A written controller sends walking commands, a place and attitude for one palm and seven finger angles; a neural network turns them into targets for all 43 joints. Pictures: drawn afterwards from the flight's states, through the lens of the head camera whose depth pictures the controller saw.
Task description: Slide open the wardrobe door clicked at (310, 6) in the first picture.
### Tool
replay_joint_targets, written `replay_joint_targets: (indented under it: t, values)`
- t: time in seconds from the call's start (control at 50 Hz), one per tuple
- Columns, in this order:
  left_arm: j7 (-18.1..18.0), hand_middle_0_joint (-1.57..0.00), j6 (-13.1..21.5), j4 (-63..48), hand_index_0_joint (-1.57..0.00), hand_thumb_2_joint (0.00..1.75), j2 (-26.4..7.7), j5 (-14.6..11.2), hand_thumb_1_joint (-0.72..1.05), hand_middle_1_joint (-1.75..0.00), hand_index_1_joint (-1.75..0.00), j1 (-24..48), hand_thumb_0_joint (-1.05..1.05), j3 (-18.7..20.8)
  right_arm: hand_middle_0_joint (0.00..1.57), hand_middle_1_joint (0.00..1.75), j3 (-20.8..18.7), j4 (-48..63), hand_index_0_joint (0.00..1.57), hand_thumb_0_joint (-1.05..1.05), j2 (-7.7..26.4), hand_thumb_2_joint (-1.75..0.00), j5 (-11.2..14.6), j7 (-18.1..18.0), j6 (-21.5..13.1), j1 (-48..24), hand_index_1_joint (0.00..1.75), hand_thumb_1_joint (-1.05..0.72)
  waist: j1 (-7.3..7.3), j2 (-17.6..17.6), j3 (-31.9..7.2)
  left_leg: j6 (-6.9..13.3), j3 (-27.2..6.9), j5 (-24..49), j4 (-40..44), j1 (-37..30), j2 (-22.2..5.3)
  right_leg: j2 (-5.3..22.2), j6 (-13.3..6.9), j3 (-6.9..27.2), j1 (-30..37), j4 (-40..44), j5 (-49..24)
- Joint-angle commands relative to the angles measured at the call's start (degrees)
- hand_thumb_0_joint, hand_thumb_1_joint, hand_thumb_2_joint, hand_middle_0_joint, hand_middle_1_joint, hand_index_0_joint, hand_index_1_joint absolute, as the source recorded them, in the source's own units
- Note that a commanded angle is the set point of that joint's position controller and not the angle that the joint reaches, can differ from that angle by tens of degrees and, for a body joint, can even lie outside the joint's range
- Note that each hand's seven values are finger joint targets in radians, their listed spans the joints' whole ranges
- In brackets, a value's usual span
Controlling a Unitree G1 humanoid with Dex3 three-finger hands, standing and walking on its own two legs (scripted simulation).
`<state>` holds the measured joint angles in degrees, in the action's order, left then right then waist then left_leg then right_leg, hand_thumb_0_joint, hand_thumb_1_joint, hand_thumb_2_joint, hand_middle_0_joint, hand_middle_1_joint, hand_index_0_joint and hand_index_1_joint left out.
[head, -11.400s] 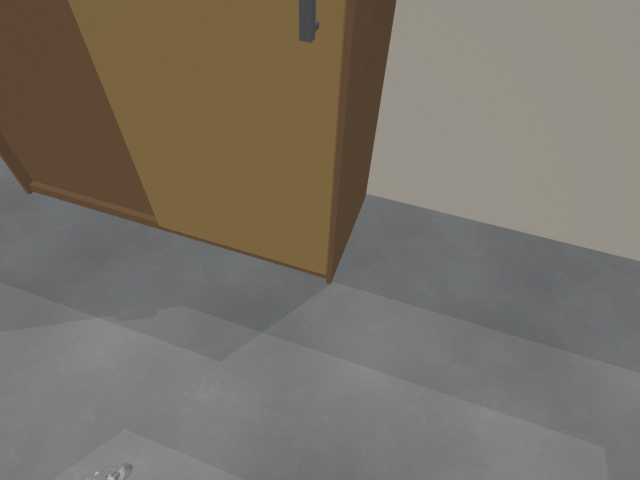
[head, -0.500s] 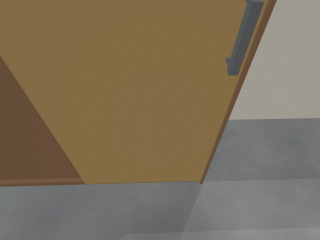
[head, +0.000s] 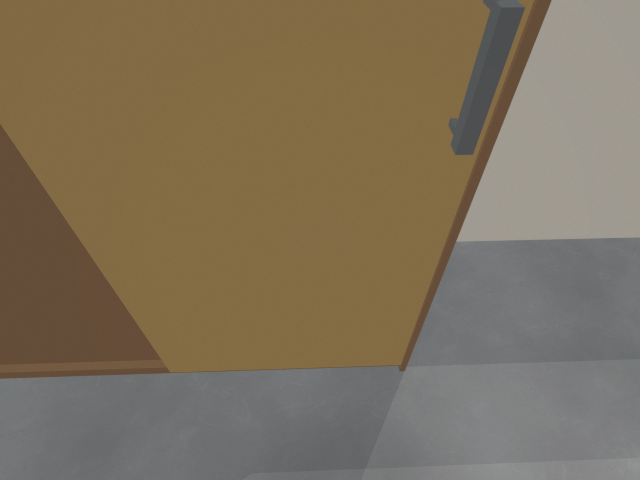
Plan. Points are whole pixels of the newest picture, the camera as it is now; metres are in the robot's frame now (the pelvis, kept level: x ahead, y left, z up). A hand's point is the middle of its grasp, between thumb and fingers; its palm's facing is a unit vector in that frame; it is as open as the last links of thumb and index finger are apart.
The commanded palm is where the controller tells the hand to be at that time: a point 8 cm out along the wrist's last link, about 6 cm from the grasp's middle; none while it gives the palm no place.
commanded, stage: look again from close up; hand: right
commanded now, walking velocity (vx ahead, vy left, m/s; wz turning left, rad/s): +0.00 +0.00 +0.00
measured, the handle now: (476, 78) +0.56 -0.17 +0.24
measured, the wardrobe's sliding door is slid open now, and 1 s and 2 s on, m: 0.00 0.00 0.00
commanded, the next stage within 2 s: shuffle to correct the standing spot in 0.54 s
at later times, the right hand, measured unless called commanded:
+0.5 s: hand out of the picture +0.00 -0.18 -0.18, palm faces +0.02 +0.98 -0.20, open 7.4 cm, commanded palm none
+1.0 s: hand out of the picture +0.02 -0.19 -0.19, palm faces +0.03 +0.98 -0.17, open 7.4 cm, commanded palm none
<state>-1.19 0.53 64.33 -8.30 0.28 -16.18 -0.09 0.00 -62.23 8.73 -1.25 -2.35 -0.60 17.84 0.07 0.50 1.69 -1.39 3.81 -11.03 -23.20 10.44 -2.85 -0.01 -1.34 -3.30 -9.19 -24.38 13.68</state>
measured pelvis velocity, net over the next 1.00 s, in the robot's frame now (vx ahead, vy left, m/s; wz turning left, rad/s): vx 0.04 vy -0.02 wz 0.04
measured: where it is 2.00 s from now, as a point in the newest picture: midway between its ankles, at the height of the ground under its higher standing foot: outside the picture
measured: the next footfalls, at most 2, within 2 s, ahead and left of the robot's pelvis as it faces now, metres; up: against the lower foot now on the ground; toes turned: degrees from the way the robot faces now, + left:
left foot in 1.20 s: +0.12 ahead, +0.08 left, +0.00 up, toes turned +12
right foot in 1.42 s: +0.12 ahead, -0.17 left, +0.00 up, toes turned -2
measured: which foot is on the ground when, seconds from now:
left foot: down 0.00-1.00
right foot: down 0.00-1.00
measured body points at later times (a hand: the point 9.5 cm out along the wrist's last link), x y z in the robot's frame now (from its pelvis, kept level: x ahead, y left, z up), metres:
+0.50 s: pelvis +0.01 +0.00 +0.00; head +0.02 -0.01 +0.45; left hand +0.01 +0.23 -0.16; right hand +0.00 -0.23 -0.16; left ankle +0.02 +0.13 -0.74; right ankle +0.00 -0.10 -0.74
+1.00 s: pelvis +0.04 -0.02 -0.01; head +0.06 -0.03 +0.44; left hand +0.02 +0.21 -0.16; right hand +0.02 -0.24 -0.17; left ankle +0.02 +0.13 -0.74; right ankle +0.00 -0.10 -0.74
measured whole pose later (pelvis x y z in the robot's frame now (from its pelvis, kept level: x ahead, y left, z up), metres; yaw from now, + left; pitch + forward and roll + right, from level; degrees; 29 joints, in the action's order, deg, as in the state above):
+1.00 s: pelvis +0.04 -0.02 -0.01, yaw +3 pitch +0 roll +1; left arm -1.1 0.1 62.1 -9.9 1.0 -19.7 0.3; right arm -2.1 -61.4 8.6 -1.6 -1.7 0.6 20.9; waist 1.1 0.5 0.6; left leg -2.0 1.0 -17.1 -28.5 11.7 -2.9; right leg 0.1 -2.9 -6.0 -9.6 -30.5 21.3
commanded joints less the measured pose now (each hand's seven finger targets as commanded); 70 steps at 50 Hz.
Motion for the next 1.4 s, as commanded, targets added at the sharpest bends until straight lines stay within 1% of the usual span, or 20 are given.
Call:
replay_joint_targets:
  t: [0.0,0.66,0.78,0.86,0.94,0.98,1.0,1.04,1.06,1.1,1.14,1.16,1.18,1.2,1.22,1.26,1.3,1.34,1.36,1.38]
  values:
    - [-0.3,-0.20,0.8,-1.5,-0.20,0.90,-6.5,0.0,0.90,-0.30,-0.30,-3.5,0.00,1.3,0.20,0.30,-1.0,1.3,0.20,0.00,5.7,-0.90,0.2,-0.3,-0.8,4.0,0.30,-0.90,0.08,-0.7,2.9,2.0,-4.7,3.2,3.7,-1.0,-4.0,6.0,0.1,6.2,-4.3,6.3,-5.2]
    - [-0.3,-0.20,0.8,-1.0,-0.20,0.90,-8.2,0.3,0.90,-0.30,-0.30,-2.1,0.00,1.0,0.20,0.30,-1.0,0.6,0.20,0.00,7.2,-0.90,0.2,0.0,-0.8,2.0,0.30,-0.90,0.12,-1.3,1.9,2.3,-5.5,2.1,4.8,-1.9,-4.5,5.9,0.3,5.5,-2.1,6.8,-4.2]
    - [0.0,-0.20,-0.2,-2.0,-0.20,0.90,-7.1,0.7,0.90,-0.30,-0.30,-4.5,0.00,1.1,0.20,0.30,-2.1,1.1,0.20,0.00,8.2,-0.90,-0.2,0.2,-0.1,4.4,0.30,-0.90,0.77,3.3,5.4,4.9,-11.7,-12.5,7.1,1.6,-6.5,3.8,0.5,1.7,-6.2,1.9,6.1]
    - [0.0,-0.20,-0.1,-3.5,-0.20,0.90,-6.3,0.9,0.90,-0.30,-0.30,-5.2,0.00,1.3,0.20,0.30,-3.5,2.1,0.20,0.00,9.2,-0.90,0.0,0.2,0.1,6.0,0.30,-0.90,1.06,6.2,5.3,8.1,-17.0,-13.9,8.3,1.2,-10.1,2.8,1.0,-0.4,-8.4,-3.9,5.6]
    - [-0.1,-0.20,0.4,-3.8,-0.20,0.90,-6.1,0.8,0.90,-0.30,-0.30,-9.3,0.00,1.4,0.20,0.30,-4.0,3.4,0.20,0.00,8.0,-0.90,-0.2,0.1,0.4,4.7,0.30,-0.90,-0.42,1.1,5.0,7.2,-11.7,-7.7,0.9,4.1,-7.6,3.8,0.2,1.0,-4.8,-0.7,2.1]
    - [-0.5,-0.20,0.8,-3.0,-0.20,0.90,-8.4,0.7,0.90,-0.30,-0.30,-13.2,0.00,1.8,0.20,0.30,-3.3,4.6,0.20,0.00,5.2,-0.90,-0.6,0.2,0.7,3.1,0.30,-0.90,-1.47,-8.6,3.2,3.9,-2.1,-5.4,-11.2,8.9,-1.1,9.4,-2.4,7.5,2.7,4.0,-10.0]
    - [-1.0,-0.20,0.6,-2.7,-0.20,0.90,-9.4,0.8,0.90,-0.30,-0.30,-15.1,0.00,1.9,0.20,0.30,-2.7,5.3,0.20,0.00,3.4,-0.90,-0.6,0.0,0.8,2.2,0.30,-0.90,-1.91,-11.9,4.2,2.4,1.9,-10.6,-17.2,14.3,1.0,12.8,-4.3,11.1,6.4,6.0,-20.3]
    - [-1.2,-0.20,0.3,-2.8,-0.20,0.90,-8.2,1.1,0.90,-0.30,-0.30,-16.0,0.00,1.4,0.20,0.30,-2.2,6.3,0.20,0.00,2.5,-0.90,-0.4,-0.2,0.8,0.2,0.30,-0.90,-2.25,-9.2,5.9,2.1,1.6,-20.6,-24.9,19.9,-0.2,15.3,-9.9,12.6,9.1,5.8,-31.4]
    - [-1.2,-0.20,0.3,-3.2,-0.20,0.90,-8.0,1.2,0.90,-0.30,-0.30,-15.1,0.00,1.3,0.20,0.30,-2.3,6.5,0.20,0.00,2.0,-0.90,-0.3,-0.1,0.6,-0.1,0.30,-0.90,-1.68,-8.0,5.9,2.4,1.4,-20.6,-25.3,19.2,-1.1,15.1,-10.9,11.8,8.3,5.1,-32.8]
    - [-1.2,-0.20,0.4,-4.0,-0.20,0.90,-7.9,1.2,0.90,-0.30,-0.30,-13.2,0.00,1.1,0.20,0.30,-2.3,6.5,0.20,0.00,1.4,-0.90,-0.3,0.3,0.3,0.7,0.30,-0.90,-0.41,-6.0,4.5,2.7,2.4,-17.0,-20.2,14.9,-1.5,13.1,-10.4,8.9,6.4,3.5,-34.6]
    - [-1.2,-0.20,0.4,-4.4,-0.20,0.90,-7.9,0.7,0.90,-0.30,-0.30,-10.8,0.00,1.1,0.20,0.30,-2.6,5.5,0.20,0.00,1.8,-0.90,-0.2,0.2,0.2,5.6,0.30,-0.90,2.58,-4.6,2.1,2.9,3.5,-6.3,-9.3,3.6,-1.4,10.1,-7.3,4.7,1.4,-0.6,-33.5]
    - [-1.2,-0.20,0.5,-4.8,-0.20,0.90,-8.0,0.2,0.90,-0.30,-0.30,-10.0,0.00,1.4,0.20,0.30,-3.2,4.1,0.20,0.00,3.4,-0.90,-0.3,-0.1,-0.3,10.4,0.30,-0.90,4.86,-2.0,-0.5,4.2,0.9,2.0,-3.9,-6.5,-3.6,8.0,-4.8,2.7,-3.8,-7.1,-31.3]
    - [-0.9,-0.20,0.7,-6.2,-0.20,0.90,-6.3,-0.3,0.90,-0.30,-0.30,-10.0,0.00,1.4,0.20,0.30,-4.3,2.9,0.20,0.00,8.5,-0.90,-0.5,-0.8,-0.9,15.6,0.30,-0.90,6.18,8.4,-4.3,9.0,-15.0,13.4,-0.6,-18.6,-15.5,3.0,-1.7,-0.2,-15.8,-17.6,-16.4]
    - [-0.7,-0.20,0.2,-7.3,-0.20,0.90,-5.3,0.2,0.90,-0.30,-0.30,-8.6,0.00,2.0,0.20,0.30,-4.9,2.5,0.20,0.00,11.6,-0.90,0.1,-1.1,-0.9,16.8,0.30,-0.90,5.74,12.4,-2.5,15.8,-24.8,23.9,4.8,-17.6,-27.5,-0.7,1.2,-1.5,-22.1,-28.6,16.3]
    - [-0.6,-0.20,-1.1,-7.9,-0.20,0.90,-5.5,0.8,0.90,-0.30,-0.30,-4.7,0.00,2.5,0.20,0.30,-5.4,2.7,0.20,0.00,11.3,-0.90,0.4,-1.8,-0.9,14.4,0.30,-0.90,5.48,8.5,2.4,17.2,-23.7,24.9,5.5,-9.9,-28.0,2.6,1.5,3.7,-23.5,-34.3,18.6]
    - [0.1,-0.20,-2.1,-8.1,-0.20,0.90,-3.1,0.9,0.90,-0.30,-0.30,-3.6,0.00,2.7,0.20,0.30,-4.8,5.0,0.20,0.00,8.7,-0.90,-0.4,-2.0,-0.3,6.0,0.30,-0.90,2.53,8.0,6.9,14.8,-15.7,12.6,7.0,1.1,-23.4,5.4,1.7,5.5,-22.4,-36.9,15.4]
    - [0.8,-0.20,-1.7,-7.4,-0.20,0.90,-0.5,0.4,0.90,-0.30,-0.30,-6.5,0.00,2.6,0.20,0.30,-4.6,7.2,0.20,0.00,8.4,-0.90,-1.1,-1.5,-0.1,-0.1,0.30,-0.90,-0.39,9.4,3.9,10.8,-5.7,16.2,3.7,6.2,-18.2,5.6,2.1,3.1,-13.9,-26.0,13.6]
    - [0.7,-0.20,-1.2,-5.8,-0.20,0.90,0.2,0.2,0.90,-0.30,-0.30,-10.0,0.00,2.7,0.20,0.30,-4.5,7.7,0.20,0.00,8.7,-0.90,-0.8,-0.6,0.3,-1.9,0.30,-0.90,-1.89,9.0,2.1,7.4,-0.7,12.5,-0.9,8.9,-12.4,2.5,3.2,-2.7,-5.8,-13.7,1.9]
    - [0.6,-0.20,-0.8,-5.1,-0.20,0.90,-0.4,0.3,0.90,-0.30,-0.30,-11.6,0.00,2.8,0.20,0.30,-4.6,7.7,0.20,0.00,8.8,-0.90,-0.4,-0.4,0.7,-1.8,0.30,-0.90,-2.34,7.4,0.8,5.6,0.6,9.6,-4.7,9.3,-10.1,2.0,3.4,-3.8,-1.8,-7.5,-5.0]
    - [0.5,-0.20,0.0,-5.0,-0.20,0.90,-2.8,0.4,0.90,-0.30,-0.30,-12.1,0.00,3.4,0.20,0.30,-4.3,7.8,0.20,0.00,7.3,-0.90,-0.2,-0.1,1.2,-0.6,0.30,-0.90,-1.96,-1.7,-1.5,3.2,2.0,3.9,-10.9,10.2,-7.0,4.7,2.8,-0.4,2.1,-4.0,-13.6]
